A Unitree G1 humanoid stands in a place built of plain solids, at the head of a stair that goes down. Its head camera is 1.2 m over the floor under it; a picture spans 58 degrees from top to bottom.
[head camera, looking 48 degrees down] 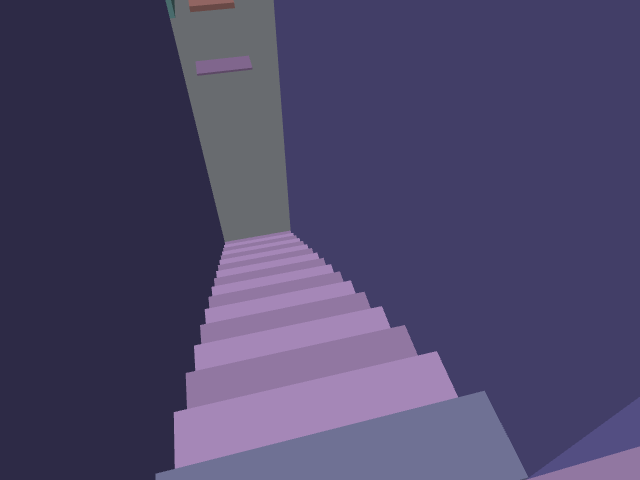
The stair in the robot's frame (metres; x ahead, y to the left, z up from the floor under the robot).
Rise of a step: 0.20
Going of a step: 0.23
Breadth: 0.92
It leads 14 degrees to the left of straight ahead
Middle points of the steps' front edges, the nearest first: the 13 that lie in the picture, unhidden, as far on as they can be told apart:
0.40 -0.03 0.00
0.62 0.03 -0.20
0.85 0.08 -0.39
1.08 0.14 -0.59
1.30 0.19 -0.79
1.53 0.25 -0.99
1.75 0.30 -1.19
1.98 0.36 -1.38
2.20 0.41 -1.58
2.43 0.47 -1.78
2.65 0.52 -1.98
2.88 0.57 -2.18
3.10 0.63 -2.37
